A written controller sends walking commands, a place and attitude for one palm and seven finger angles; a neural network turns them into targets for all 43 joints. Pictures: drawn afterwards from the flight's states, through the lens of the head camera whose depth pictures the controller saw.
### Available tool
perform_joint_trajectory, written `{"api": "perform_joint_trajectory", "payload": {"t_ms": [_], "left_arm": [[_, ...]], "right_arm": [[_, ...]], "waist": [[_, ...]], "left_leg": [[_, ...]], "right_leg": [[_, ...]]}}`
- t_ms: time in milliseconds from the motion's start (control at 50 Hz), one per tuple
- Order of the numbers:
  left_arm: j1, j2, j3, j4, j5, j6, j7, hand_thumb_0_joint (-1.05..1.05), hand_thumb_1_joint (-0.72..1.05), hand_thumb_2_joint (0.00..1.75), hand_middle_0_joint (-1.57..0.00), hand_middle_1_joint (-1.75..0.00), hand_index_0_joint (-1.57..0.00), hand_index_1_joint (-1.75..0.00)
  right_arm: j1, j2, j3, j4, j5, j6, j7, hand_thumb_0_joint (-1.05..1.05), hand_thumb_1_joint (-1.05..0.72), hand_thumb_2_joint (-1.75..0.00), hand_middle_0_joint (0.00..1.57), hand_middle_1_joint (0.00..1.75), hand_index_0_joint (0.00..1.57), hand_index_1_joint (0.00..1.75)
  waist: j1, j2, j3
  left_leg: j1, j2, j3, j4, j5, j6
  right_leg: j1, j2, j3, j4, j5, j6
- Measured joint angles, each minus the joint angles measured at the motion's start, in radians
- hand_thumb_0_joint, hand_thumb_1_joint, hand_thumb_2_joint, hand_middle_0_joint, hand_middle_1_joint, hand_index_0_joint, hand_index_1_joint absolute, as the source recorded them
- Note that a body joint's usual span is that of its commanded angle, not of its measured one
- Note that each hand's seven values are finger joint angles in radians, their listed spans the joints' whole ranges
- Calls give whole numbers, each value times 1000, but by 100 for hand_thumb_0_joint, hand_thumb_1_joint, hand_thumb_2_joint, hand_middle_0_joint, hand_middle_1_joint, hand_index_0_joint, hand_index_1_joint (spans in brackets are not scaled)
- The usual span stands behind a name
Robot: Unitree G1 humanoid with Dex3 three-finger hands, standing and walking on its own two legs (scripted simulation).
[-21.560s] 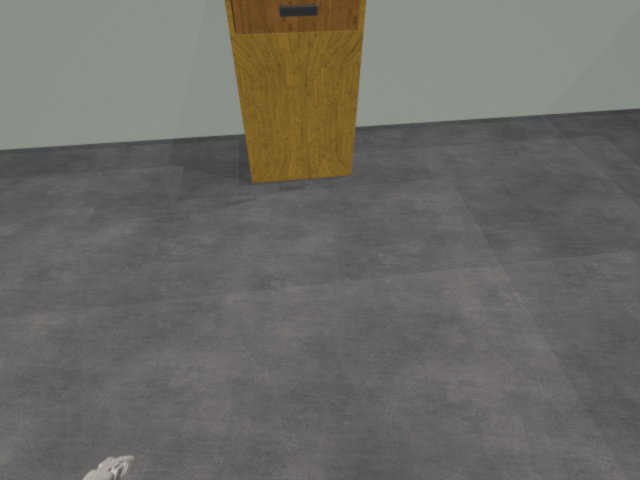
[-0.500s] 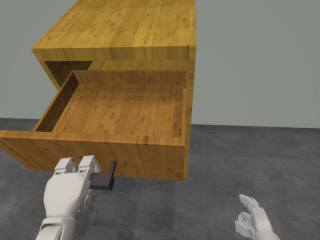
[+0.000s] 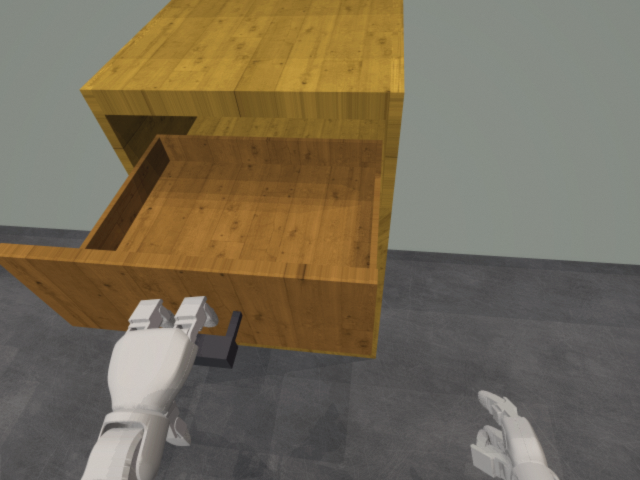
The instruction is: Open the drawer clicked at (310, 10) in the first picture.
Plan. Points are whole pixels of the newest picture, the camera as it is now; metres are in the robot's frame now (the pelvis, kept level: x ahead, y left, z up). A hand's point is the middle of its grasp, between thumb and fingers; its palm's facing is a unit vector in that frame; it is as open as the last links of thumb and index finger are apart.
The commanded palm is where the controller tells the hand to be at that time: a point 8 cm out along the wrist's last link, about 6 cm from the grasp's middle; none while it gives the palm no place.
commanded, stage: lift the hand off the handle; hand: left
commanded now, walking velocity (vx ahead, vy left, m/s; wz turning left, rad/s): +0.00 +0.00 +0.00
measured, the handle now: (186, 330) +0.27 +0.22 +0.04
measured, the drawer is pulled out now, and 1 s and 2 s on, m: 0.30 0.29 0.29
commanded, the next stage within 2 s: draw the hand back to the body in 1.40 s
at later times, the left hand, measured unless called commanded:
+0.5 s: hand (169, 347) +0.23 +0.21 +0.07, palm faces +0.09 -0.09 -0.99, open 13.4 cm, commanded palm +0.20 +0.21 +0.14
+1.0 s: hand (139, 306) +0.23 +0.21 +0.16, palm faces +0.19 -0.07 -0.98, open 13.6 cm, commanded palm +0.19 +0.21 +0.21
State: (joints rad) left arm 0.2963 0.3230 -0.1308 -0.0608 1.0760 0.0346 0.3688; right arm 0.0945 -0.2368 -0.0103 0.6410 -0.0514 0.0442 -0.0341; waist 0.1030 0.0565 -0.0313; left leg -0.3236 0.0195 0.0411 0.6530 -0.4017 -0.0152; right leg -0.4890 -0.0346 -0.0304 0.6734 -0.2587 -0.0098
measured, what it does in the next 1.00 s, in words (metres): stands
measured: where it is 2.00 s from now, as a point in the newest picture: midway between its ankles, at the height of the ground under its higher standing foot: outside the picture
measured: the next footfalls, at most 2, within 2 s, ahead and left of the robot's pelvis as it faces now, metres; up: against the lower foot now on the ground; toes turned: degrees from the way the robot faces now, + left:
none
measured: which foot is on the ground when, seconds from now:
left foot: down 0.00-1.00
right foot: down 0.00-1.00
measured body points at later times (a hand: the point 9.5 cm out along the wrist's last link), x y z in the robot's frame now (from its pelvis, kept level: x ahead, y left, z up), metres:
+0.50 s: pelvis +0.00 +0.00 +0.01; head +0.00 -0.05 +0.46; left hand +0.22 +0.21 +0.13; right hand +0.22 -0.20 -0.09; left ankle -0.04 +0.13 -0.72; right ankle +0.05 -0.11 -0.72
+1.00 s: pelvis +0.00 +0.00 +0.02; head -0.01 -0.05 +0.47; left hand +0.22 +0.21 +0.21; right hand +0.24 -0.19 -0.08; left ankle -0.04 +0.13 -0.72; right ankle +0.05 -0.11 -0.72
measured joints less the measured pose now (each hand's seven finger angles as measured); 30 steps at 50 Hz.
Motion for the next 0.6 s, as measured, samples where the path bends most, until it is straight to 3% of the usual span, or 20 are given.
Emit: {"api": "perform_joint_trajectory", "payload": {"t_ms": [140, 280, 460, 600], "left_arm": [[-58, 8, -26, 38, -8, 32, -10, 0, -49, 30, -32, -121, -38, -128], [-65, 26, -28, 16, -41, 50, -72, 0, -49, 30, -32, -121, -39, -125], [-55, 39, -24, -92, -59, 59, -114, 0, -49, 30, -32, -120, -40, -124], [-71, 70, -27, -127, -81, 82, -186, 0, -50, 30, -32, -121, -40, -124]], "right_arm": [[-1, 7, 4, 16, 11, 7, -6, 2, -90, -90, 20, 30, 20, 30], [-7, 14, 14, 8, 17, 7, -14, 2, -90, -90, 20, 30, 20, 30], [-15, 0, 15, 5, 23, 10, -3, 2, -90, -90, 20, 30, 20, 30], [-35, -1, 29, 3, 29, 26, -1, 2, -90, -90, 20, 30, 20, 30]], "waist": [[-1, 10, 1], [-6, 20, 10], [8, 37, 18], [16, 41, 35]], "left_leg": [[7, -4, -3, -9, 9, 1], [51, -5, 1, -44, 26, 2], [116, -8, 0, -103, 50, 3], [168, -5, -3, -156, 75, 1]], "right_leg": [[9, -4, -3, -10, 8, 1], [49, -3, 1, -38, 21, 2], [113, -4, -1, -90, 40, 4], [164, 1, -5, -137, 59, 2]]}}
